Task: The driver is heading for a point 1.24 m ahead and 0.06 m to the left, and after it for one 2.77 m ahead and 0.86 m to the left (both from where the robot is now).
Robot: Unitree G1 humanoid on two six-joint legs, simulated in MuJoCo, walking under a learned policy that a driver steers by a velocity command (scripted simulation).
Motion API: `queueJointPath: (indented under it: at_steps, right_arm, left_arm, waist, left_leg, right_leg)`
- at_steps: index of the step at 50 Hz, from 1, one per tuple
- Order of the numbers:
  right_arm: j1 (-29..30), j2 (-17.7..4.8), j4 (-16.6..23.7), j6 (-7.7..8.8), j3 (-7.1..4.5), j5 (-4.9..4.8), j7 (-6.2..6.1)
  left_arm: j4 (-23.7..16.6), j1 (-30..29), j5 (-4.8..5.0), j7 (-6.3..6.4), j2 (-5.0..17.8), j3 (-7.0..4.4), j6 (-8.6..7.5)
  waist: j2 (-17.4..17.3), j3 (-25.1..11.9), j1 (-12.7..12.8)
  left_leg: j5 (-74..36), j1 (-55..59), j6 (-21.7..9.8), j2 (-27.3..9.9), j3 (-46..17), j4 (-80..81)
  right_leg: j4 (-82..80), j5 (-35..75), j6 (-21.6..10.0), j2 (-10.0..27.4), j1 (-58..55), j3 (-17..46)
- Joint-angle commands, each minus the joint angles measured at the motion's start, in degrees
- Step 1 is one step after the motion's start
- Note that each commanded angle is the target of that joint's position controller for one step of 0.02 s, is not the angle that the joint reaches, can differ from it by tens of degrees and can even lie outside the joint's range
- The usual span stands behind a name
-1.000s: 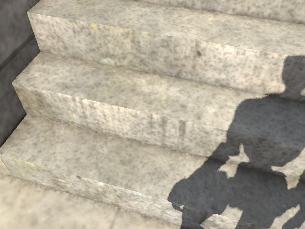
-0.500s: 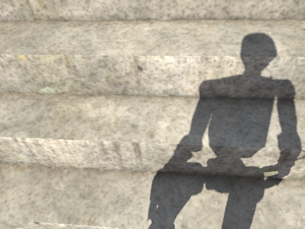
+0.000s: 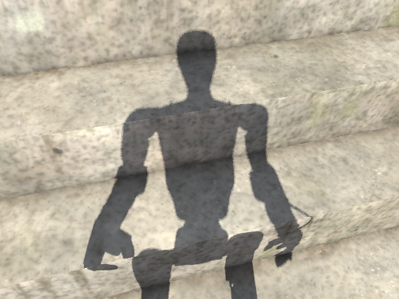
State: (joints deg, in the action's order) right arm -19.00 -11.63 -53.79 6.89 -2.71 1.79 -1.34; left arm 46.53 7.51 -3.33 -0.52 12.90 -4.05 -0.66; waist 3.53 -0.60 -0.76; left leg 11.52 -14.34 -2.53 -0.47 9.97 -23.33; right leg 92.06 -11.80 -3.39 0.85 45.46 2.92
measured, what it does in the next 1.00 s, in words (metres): climbs: right foot, then left foot 0.21 m higher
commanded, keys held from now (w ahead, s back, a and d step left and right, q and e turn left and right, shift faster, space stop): w+e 0.28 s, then w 0.24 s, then w+q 0.48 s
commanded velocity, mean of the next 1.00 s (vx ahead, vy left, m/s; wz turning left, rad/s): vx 0.50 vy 0.00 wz -0.14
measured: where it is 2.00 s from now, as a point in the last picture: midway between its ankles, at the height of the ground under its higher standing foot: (242, 87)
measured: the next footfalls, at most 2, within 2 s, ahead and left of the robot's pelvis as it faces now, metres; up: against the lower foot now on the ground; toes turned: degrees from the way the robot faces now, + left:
right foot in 0.30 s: +0.19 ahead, -0.21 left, +0.00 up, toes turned -15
left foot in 0.80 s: +0.34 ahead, -0.09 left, +0.21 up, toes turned -10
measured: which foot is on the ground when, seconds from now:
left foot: down 0.00-0.28, up 0.30-0.78, down 0.80-1.00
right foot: up 0.00-0.28, down 0.30-0.84, up 0.86-1.00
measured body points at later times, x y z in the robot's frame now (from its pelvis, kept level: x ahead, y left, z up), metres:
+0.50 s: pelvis +0.15 -0.12 -0.01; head +0.16 -0.15 +0.44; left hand +0.27 +0.10 -0.13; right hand +0.27 -0.36 -0.12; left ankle +0.13 -0.01 -0.37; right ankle +0.15 -0.20 -0.74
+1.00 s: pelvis +0.32 -0.14 +0.15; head +0.30 -0.14 +0.60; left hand +0.52 +0.05 +0.07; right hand +0.32 -0.39 +0.00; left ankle +0.30 -0.08 -0.54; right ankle +0.27 -0.27 -0.31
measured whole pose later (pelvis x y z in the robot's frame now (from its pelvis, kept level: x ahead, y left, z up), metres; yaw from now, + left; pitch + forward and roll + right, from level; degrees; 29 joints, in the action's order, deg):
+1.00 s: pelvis +0.32 -0.14 +0.15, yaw -3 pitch +2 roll +2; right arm -20.8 -12.0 -55.5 -0.2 -1.9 2.2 -2.9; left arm 37.5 8.5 -4.0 0.7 8.3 0.4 -3.3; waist 1.3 -5.3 -0.4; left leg 29.4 -25.7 -7.2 10.9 0.0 -53.3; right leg 115.6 -10.6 -4.6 -1.3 50.5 4.9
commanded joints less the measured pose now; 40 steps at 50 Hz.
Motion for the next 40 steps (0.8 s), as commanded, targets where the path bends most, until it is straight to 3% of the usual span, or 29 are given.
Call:
queueJointPath:
  at_steps: [1,5,7,9,10,11,12,13,14,15,16,17,18,19,20,22,24,26,28,31,32,33,34,35,36,37,38,39,40]
  right_arm:
    - [-2.67,-5.55,1.69,1.18,-0.82,0.07,-0.35]
    - [-4.96,-6.25,1.3,1.55,-1.01,0.47,-0.35]
    - [-4.17,-6.48,1.47,1.25,-1.08,0.9,-0.62]
    - [-0.17,-6.11,3.28,0.7,-1.1,1.04,-0.88]
    - [2.54,-6.42,4.71,0.27,-1.19,0.62,-0.83]
    - [1.07,-8.12,5.05,0.01,-1.67,0.18,-0.62]
    - [0.56,-11.73,4.92,-0.35,-2.54,-0.21,0.02]
    - [1.09,-12.04,5.42,-1.32,-2.79,-1.26,0.43]
    - [4.62,-11.14,6.77,-2.24,-2.69,-2.78,1.14]
    - [5.85,-7.6,8.36,-2.67,-2.07,-2.8,1.21]
    - [-1.07,2.0,11.04,-2.5,-0.06,-2.1,1.19]
    - [-4.62,1.84,9.57,-2.96,0.23,-2.74,0.85]
    - [-1.53,2.14,10.4,-3.42,0.29,-2.21,0.24]
    - [4.62,2.15,11.92,-3.22,0.18,-0.52,0.03]
    - [8.59,3.51,13.23,-3.17,0.84,0.78,-0.06]
    - [10.53,4.67,15.82,-4.32,1.73,0.6,0.34]
    - [13.67,6.89,18.53,-5.49,3.16,0.3,0.43]
    - [17.69,8.06,20.79,-5.83,4.32,0.47,-0.24]
    - [20.59,7.64,22.45,-6.68,4.8,-0.44,-1.07]
    - [26.21,8.63,25.95,-8.42,6.12,-0.5,-1.48]
    - [28.82,9.59,27.45,-8.53,6.64,-0.49,-1.55]
    - [28.71,9.34,27.79,-8.65,6.77,0.0,-1.46]
    - [28.28,8.64,27.31,-8.75,7.16,0.61,-0.83]
    - [28.37,8.66,27.16,-8.31,7.78,0.75,-0.12]
    - [25.91,7.97,25.32,-7.77,7.83,-0.03,0.02]
    - [21.78,7.73,22.47,-8.27,7.82,-1.05,-0.26]
    - [17.13,7.19,18.74,-9.29,6.94,-2.58,-0.46]
    - [9.99,6.26,17.25,-8.6,6.78,-2.29,-0.61]
    - [6.88,4.11,16.41,-8.1,5.75,-0.76,-0.65]
  left_arm:
    - [-5.79,-2.49,-0.33,0.32,0.1,0.0,0.51]
    - [-8.96,-6.64,-0.5,0.18,-0.54,0.02,1.47]
    - [-10.99,-10.71,-0.23,0.11,-1.95,0.95,2.07]
    - [-11.57,-11.37,0.58,-0.51,-3.06,1.9,2.12]
    - [-11.41,-11.1,1.29,-0.85,-3.19,2.26,1.84]
    - [-11.25,-9.88,1.71,-0.79,-1.97,1.76,1.52]
    - [-11.37,-6.0,0.95,-0.16,-0.92,1.04,1.06]
    - [-9.41,2.11,0.86,0.05,-0.06,0.31,0.05]
    - [-6.74,11.93,0.83,0.45,0.85,-0.44,-1.39]
    - [-3.77,15.74,0.02,0.27,3.72,-1.06,-2.93]
    - [-3.43,14.33,-0.94,0.26,12.63,-2.27,-3.07]
    - [-4.6,20.09,0.68,1.13,14.71,-3.34,-2.09]
    - [-6.17,12.43,0.86,1.08,12.89,-2.7,-1.35]
    - [-5.42,7.39,1.47,0.7,10.17,-2.01,-0.96]
    - [-3.09,8.01,1.98,0.59,7.06,-0.7,-1.16]
    - [1.01,11.71,1.36,0.37,1.6,1.62,-1.46]
    - [4.98,15.16,1.16,0.23,2.1,1.88,-2.31]
    - [6.67,16.02,1.28,0.74,2.38,2.18,-2.78]
    - [7.45,15.64,1.35,0.85,3.08,2.84,-3.88]
    - [10.16,18.09,2.39,2.04,3.4,3.82,-4.88]
    - [11.44,20.33,3.0,3.54,3.86,3.89,-4.81]
    - [12.43,21.92,3.36,4.6,4.75,3.78,-4.75]
    - [12.17,22.57,3.81,5.38,5.93,3.5,-4.31]
    - [12.54,21.85,4.72,5.68,4.75,3.53,-3.63]
    - [10.83,18.22,6.14,6.21,4.71,3.83,-3.17]
    - [9.73,18.1,5.86,6.5,5.63,3.48,-2.61]
    - [8.75,20.01,5.37,6.39,8.9,2.94,-2.94]
    - [7.79,19.61,4.51,5.17,10.94,2.0,-3.31]
    - [5.53,18.89,5.03,4.3,12.68,0.84,-3.35]
  waist:
    - [-6.85,-0.25,1.06]
    - [-7.96,1.03,0.02]
    - [-11.74,0.62,-0.95]
    - [-11.86,-0.71,-0.55]
    - [-10.61,-0.62,-0.11]
    - [-10.78,-2.46,-0.52]
    - [-11.01,-5.56,1.37]
    - [-10.39,-10.54,4.3]
    - [-9.77,-14.42,9.5]
    - [-3.91,-9.65,11.0]
    - [12.5,-10.04,1.61]
    - [7.37,-25.48,6.37]
    - [4.61,-21.34,3.28]
    - [3.56,-11.82,1.45]
    - [3.6,-6.49,0.89]
    - [2.35,-3.27,-0.89]
    - [1.12,-1.6,-0.9]
    - [-0.27,0.27,-1.27]
    - [-1.11,2.3,-1.25]
    - [-2.61,4.26,-0.71]
    - [-0.65,3.97,0.18]
    - [-0.6,2.76,0.16]
    - [-0.85,0.38,0.69]
    - [-0.31,-0.47,0.01]
    - [-1.44,-2.35,-2.34]
    - [-0.07,-8.41,-3.77]
    - [1.56,-14.79,-4.01]
    - [8.24,-17.8,-5.63]
    - [12.24,-20.58,-6.09]
  left_leg:
    - [-5.04,4.04,-9.01,-17.84,-11.52,9.67]
    - [-3.52,7.86,-8.27,-19.81,-9.1,9.09]
    - [-5.21,10.56,-6.61,-19.42,-5.99,10.55]
    - [-7.12,6.17,-4.84,-18.1,-0.11,10.9]
    - [-12.21,2.4,-3.54,-16.88,2.95,9.88]
    - [-23.95,4.17,-3.03,-16.85,3.45,6.56]
    - [-41.41,8.11,-3.09,-17.66,3.72,-1.82]
    - [-49.37,10.81,-2.67,-16.72,4.79,-12.15]
    - [-46.92,9.54,-1.34,-14.78,5.89,-24.23]
    - [-18.64,-4.08,-0.67,-10.49,5.0,-41.69]
    - [20.09,-31.43,3.59,-3.08,2.05,-69.85]
    - [11.07,-28.08,3.33,-2.1,-8.39,-82.57]
    - [6.0,-29.33,3.6,-2.85,-8.15,-91.96]
    - [5.71,-37.04,3.02,-2.25,-6.09,-100.37]
    - [6.36,-43.7,1.51,-1.92,-6.71,-106.79]
    - [6.16,-48.47,-1.2,-0.69,-7.91,-111.57]
    - [8.4,-56.18,-3.12,1.11,-8.13,-116.81]
    - [8.39,-64.48,-4.49,1.92,-9.23,-121.76]
    - [8.47,-64.54,-4.08,4.46,-8.55,-119.36]
    - [7.7,-62.29,-3.23,5.03,-7.76,-105.09]
    - [11.23,-62.51,-3.15,4.29,-6.97,-103.47]
    - [13.47,-63.84,-3.03,3.37,-7.15,-101.7]
    - [16.3,-60.96,-2.7,1.87,-2.97,-92.85]
    - [18.27,-51.02,-3.75,0.24,-0.73,-81.81]
    - [23.02,-37.34,-5.02,1.09,0.02,-68.63]
    - [26.65,-25.48,-4.79,5.14,1.26,-61.74]
    - [28.14,-19.17,-3.86,10.05,7.5,-63.45]
    - [30.11,-17.21,-5.2,10.14,5.57,-55.73]
    - [30.01,-13.57,-7.36,12.26,-0.31,-48.19]
  right_leg:
    - [3.89,3.18,0.85,1.54,9.04,2.21]
    - [-1.19,1.83,1.78,2.83,13.99,1.9]
    - [-9.15,-3.97,1.7,4.93,12.41,-1.82]
    - [-24.25,-3.41,0.85,6.04,-0.21,-4.83]
    - [-36.17,-0.46,0.57,5.78,-9.14,-6.02]
    - [-42.88,0.47,0.73,2.33,-15.27,-9.08]
    - [-45.66,-4.11,-0.25,-0.6,-20.09,-11.26]
    - [-53.69,0.15,-1.35,-3.14,-27.15,-12.23]
    - [-66.11,12.8,-2.59,-4.26,-37.02,-12.6]
    - [-74.68,23.01,-0.76,-2.31,-44.44,-9.36]
    - [-59.42,80.2,-3.97,14.75,-58.24,13.74]
    - [-67.61,79.02,-11.87,23.54,-58.97,20.37]
    - [-70.84,51.82,-15.9,22.89,-49.34,19.47]
    - [-71.25,34.56,-14.54,18.87,-42.84,16.82]
    - [-70.65,27.65,-12.2,15.67,-39.99,14.87]
    - [-71.5,14.17,-8.59,13.16,-34.49,11.48]
    - [-73.52,-1.13,-7.79,12.78,-34.19,11.76]
    - [-75.8,-4.08,-7.07,15.02,-34.68,12.92]
    - [-79.83,-0.45,-5.42,14.12,-30.44,9.04]
    - [-84.44,-1.6,-4.12,11.71,-27.93,3.24]
    - [-87.72,2.97,-5.98,13.49,-30.73,4.95]
    - [-87.76,5.45,-6.87,13.43,-36.33,4.4]
    - [-91.0,11.58,-7.51,13.01,-40.9,2.29]
    - [-94.58,19.67,-8.58,11.94,-40.2,-1.35]
    - [-93.08,41.53,-8.26,10.74,-38.08,-8.42]
    - [-86.83,72.29,-9.25,11.38,-39.86,-10.55]
    - [-79.22,105.13,-9.33,13.44,-43.47,-12.28]
    - [-69.02,117.74,-11.27,16.98,-50.2,-12.24]
    - [-59.21,121.21,-10.63,17.44,-52.26,-13.14]
Velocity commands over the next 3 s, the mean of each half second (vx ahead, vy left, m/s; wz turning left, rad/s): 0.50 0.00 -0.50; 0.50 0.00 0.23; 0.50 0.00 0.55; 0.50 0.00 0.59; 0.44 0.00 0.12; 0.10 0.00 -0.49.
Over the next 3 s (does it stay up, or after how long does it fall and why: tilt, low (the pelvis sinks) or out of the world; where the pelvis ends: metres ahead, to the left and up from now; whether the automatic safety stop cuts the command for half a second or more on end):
stays up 1.21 0.17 0.81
